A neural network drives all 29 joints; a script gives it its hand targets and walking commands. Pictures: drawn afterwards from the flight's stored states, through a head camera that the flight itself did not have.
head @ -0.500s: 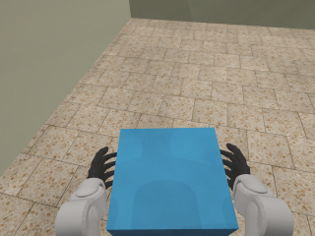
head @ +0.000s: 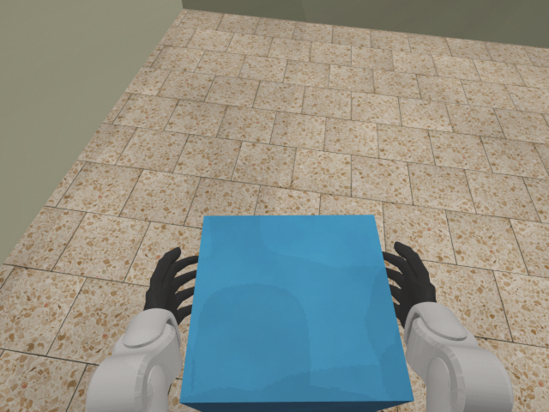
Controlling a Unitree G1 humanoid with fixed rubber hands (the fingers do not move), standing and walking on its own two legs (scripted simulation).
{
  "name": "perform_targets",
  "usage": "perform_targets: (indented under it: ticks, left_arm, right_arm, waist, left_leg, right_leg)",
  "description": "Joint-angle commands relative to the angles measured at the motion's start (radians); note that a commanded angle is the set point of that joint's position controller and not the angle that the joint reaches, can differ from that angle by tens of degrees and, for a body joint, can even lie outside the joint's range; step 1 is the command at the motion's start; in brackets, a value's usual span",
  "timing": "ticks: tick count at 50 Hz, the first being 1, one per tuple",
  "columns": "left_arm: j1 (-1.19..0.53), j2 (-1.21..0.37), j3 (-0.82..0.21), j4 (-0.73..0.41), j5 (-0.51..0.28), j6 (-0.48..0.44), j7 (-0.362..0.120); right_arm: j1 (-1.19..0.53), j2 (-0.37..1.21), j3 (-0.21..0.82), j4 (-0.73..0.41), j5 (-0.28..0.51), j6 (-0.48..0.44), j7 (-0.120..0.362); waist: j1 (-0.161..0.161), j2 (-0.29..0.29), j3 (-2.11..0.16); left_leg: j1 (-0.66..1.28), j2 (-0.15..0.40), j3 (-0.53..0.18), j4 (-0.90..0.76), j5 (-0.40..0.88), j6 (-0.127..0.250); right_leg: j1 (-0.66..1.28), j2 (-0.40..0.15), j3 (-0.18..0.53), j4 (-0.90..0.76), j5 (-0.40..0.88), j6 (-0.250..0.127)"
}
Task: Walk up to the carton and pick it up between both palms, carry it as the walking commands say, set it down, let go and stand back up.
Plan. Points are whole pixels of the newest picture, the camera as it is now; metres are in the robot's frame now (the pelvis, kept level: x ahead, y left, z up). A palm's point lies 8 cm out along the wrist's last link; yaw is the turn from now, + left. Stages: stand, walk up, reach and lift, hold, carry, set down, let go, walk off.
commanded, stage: carry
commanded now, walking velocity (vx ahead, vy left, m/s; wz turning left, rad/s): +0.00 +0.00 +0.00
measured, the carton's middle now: (288, 326) +0.24 +0.00 +0.00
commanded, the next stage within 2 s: none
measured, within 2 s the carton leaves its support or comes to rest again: neither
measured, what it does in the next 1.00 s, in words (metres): walks ahead: right foot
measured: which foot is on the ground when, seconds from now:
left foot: down 0.00-1.00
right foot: up 0.00-0.10, down 0.12-1.00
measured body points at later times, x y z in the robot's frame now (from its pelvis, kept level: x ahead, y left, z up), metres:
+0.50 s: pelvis +0.16 -0.03 -0.01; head +0.16 -0.03 +0.44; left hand +0.39 +0.14 +0.07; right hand +0.42 -0.16 +0.07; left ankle +0.03 +0.09 -0.74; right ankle +0.14 -0.14 -0.75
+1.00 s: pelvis +0.16 +0.00 -0.02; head +0.16 +0.01 +0.43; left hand +0.42 +0.16 +0.03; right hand +0.44 -0.14 +0.04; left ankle +0.02 +0.09 -0.75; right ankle +0.15 -0.12 -0.75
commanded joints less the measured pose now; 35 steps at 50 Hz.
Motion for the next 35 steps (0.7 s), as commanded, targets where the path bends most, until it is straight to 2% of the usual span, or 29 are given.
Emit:
perform_targets:
  ticks: [1,3,5,6,7,8,9,11,14,16,18,20,24,26,27,30,32,33,35]
  left_arm:
    - [-0.345,-0.844,-0.707,-0.118,-0.295,-0.023,-0.130]
    - [-0.338,-0.808,-0.691,-0.113,-0.285,-0.008,-0.127]
    - [-0.354,-0.776,-0.675,-0.101,-0.277,0.010,-0.123]
    - [-0.365,-0.753,-0.665,-0.092,-0.273,0.021,-0.123]
    - [-0.373,-0.725,-0.649,-0.073,-0.269,0.033,-0.123]
    - [-0.378,-0.721,-0.636,-0.062,-0.271,0.035,-0.124]
    - [-0.366,-0.733,-0.612,-0.040,-0.271,0.039,-0.125]
    - [-0.359,-0.734,-0.602,-0.018,-0.272,0.047,-0.122]
    - [-0.357,-0.737,-0.594,-0.011,-0.278,0.048,-0.120]
    - [-0.361,-0.749,-0.604,-0.023,-0.288,0.044,-0.121]
    - [-0.369,-0.764,-0.618,-0.044,-0.297,0.038,-0.123]
    - [-0.369,-0.771,-0.627,-0.062,-0.302,0.032,-0.125]
    - [-0.353,-0.754,-0.627,-0.071,-0.297,0.020,-0.124]
    - [-0.355,-0.752,-0.628,-0.071,-0.295,0.011,-0.126]
    - [-0.360,-0.751,-0.628,-0.068,-0.294,0.006,-0.128]
    - [-0.374,-0.749,-0.630,-0.063,-0.294,-0.003,-0.132]
    - [-0.367,-0.735,-0.620,-0.045,-0.285,-0.005,-0.130]
    - [-0.360,-0.723,-0.610,-0.028,-0.277,-0.006,-0.129]
    - [-0.352,-0.691,-0.577,0.030,-0.251,-0.015,-0.128]
  right_arm:
    - [-0.327,0.804,0.648,-0.092,0.273,-0.011,0.143]
    - [-0.325,0.771,0.641,-0.085,0.265,0.004,0.138]
    - [-0.342,0.745,0.628,-0.073,0.260,0.022,0.131]
    - [-0.340,0.731,0.618,-0.054,0.254,0.033,0.126]
    - [-0.338,0.716,0.607,-0.029,0.245,0.045,0.120]
    - [-0.364,0.711,0.610,-0.043,0.243,0.053,0.113]
    - [-0.398,0.714,0.623,-0.066,0.250,0.061,0.110]
    - [-0.401,0.727,0.619,-0.047,0.253,0.072,0.103]
    - [-0.395,0.744,0.621,-0.043,0.261,0.072,0.097]
    - [-0.394,0.759,0.625,-0.051,0.266,0.067,0.096]
    - [-0.394,0.781,0.630,-0.061,0.272,0.061,0.098]
    - [-0.391,0.794,0.633,-0.069,0.276,0.055,0.101]
    - [-0.372,0.780,0.619,-0.060,0.269,0.041,0.105]
    - [-0.368,0.774,0.612,-0.056,0.263,0.032,0.108]
    - [-0.367,0.772,0.608,-0.052,0.260,0.027,0.109]
    - [-0.370,0.768,0.601,-0.049,0.256,0.014,0.111]
    - [-0.368,0.756,0.591,-0.033,0.250,0.011,0.110]
    - [-0.365,0.745,0.582,-0.017,0.244,0.010,0.110]
    - [-0.358,0.711,0.549,0.040,0.222,-0.001,0.112]
  waist:
    - [-0.002,0.191,-0.360]
    - [0.003,0.184,-0.354]
    - [0.012,0.144,-0.320]
    - [0.011,0.116,-0.305]
    - [0.000,0.080,-0.284]
    - [-0.004,-0.012,-0.271]
    - [0.002,-0.081,-0.269]
    - [0.004,-0.049,-0.287]
    - [0.005,-0.039,-0.328]
    - [0.004,-0.050,-0.356]
    - [0.005,-0.063,-0.368]
    - [0.006,-0.067,-0.367]
    - [0.013,0.004,-0.379]
    - [0.014,0.029,-0.374]
    - [0.015,0.028,-0.366]
    - [0.014,-0.001,-0.338]
    - [0.014,0.002,-0.323]
    - [0.015,0.017,-0.315]
    - [0.016,0.063,-0.298]
  left_leg:
    - [0.225,0.216,-0.065,0.009,0.581,0.069]
    - [0.180,0.197,-0.052,0.035,0.441,0.045]
    - [0.115,0.138,-0.030,0.101,0.260,-0.016]
    - [0.067,0.114,-0.033,0.130,0.163,-0.048]
    - [0.025,0.087,-0.040,0.158,0.028,-0.067]
    - [0.036,0.079,-0.085,0.152,-0.011,-0.082]
    - [0.064,0.074,-0.098,0.159,-0.050,-0.091]
    - [0.092,0.086,-0.092,0.183,0.059,-0.107]
    - [0.098,0.081,-0.083,0.224,0.187,-0.116]
    - [0.093,0.065,-0.080,0.245,0.185,-0.117]
    - [0.071,0.043,-0.079,0.238,0.137,-0.116]
    - [0.059,0.028,-0.077,0.186,0.112,-0.113]
    - [0.153,0.041,-0.069,0.187,0.437,-0.107]
    - [0.168,0.042,-0.054,0.219,0.544,-0.105]
    - [0.156,0.036,-0.045,0.224,0.540,-0.106]
    - [0.103,0.012,-0.030,0.177,0.395,-0.107]
    - [0.114,0.008,-0.028,0.134,0.390,-0.108]
    - [0.139,0.014,-0.029,0.132,0.452,-0.108]
    - [0.210,0.040,-0.033,0.174,0.658,-0.106]
  right_leg:
    - [0.105,-0.001,-0.019,-0.155,0.102,0.004]
    - [0.163,-0.018,-0.038,-0.229,0.209,0.002]
    - [0.249,-0.034,-0.056,-0.362,0.335,-0.002]
    - [0.299,-0.080,-0.023,-0.402,0.383,-0.003]
    - [0.320,-0.143,0.024,-0.395,0.483,-0.004]
    - [0.307,-0.187,0.061,-0.348,0.601,-0.037]
    - [0.275,-0.174,0.077,-0.348,0.580,-0.049]
    - [0.300,-0.145,0.044,-0.332,0.689,-0.051]
    - [0.376,-0.131,0.020,-0.278,0.882,-0.049]
    - [0.418,-0.134,0.017,-0.255,1.014,-0.058]
    - [0.457,-0.136,0.017,-0.239,1.094,-0.064]
    - [0.483,-0.131,0.015,-0.223,1.103,-0.066]
    - [0.418,-0.079,-0.025,-0.195,0.944,-0.045]
    - [0.398,-0.055,-0.048,-0.200,0.880,-0.042]
    - [0.404,-0.048,-0.055,-0.207,0.879,-0.043]
    - [0.445,-0.052,-0.050,-0.215,0.934,-0.051]
    - [0.437,-0.051,-0.051,-0.205,0.912,-0.049]
    - [0.409,-0.043,-0.059,-0.198,0.859,-0.043]
    - [0.322,-0.011,-0.094,-0.207,0.693,-0.023]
